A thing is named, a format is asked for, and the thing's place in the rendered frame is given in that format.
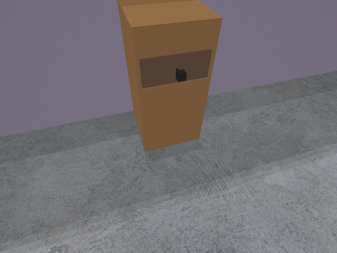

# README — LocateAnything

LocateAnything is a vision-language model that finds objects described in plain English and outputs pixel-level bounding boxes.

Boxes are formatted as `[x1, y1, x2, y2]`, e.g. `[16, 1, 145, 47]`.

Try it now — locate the handle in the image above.
[176, 69, 187, 82]

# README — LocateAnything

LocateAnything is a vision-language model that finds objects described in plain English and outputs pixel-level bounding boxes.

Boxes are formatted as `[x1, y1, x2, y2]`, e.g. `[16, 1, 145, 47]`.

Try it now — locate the cabinet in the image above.
[117, 0, 222, 152]

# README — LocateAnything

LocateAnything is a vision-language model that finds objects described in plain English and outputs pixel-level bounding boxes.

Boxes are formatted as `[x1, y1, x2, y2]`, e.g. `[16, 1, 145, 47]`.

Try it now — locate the drawer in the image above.
[139, 49, 212, 89]

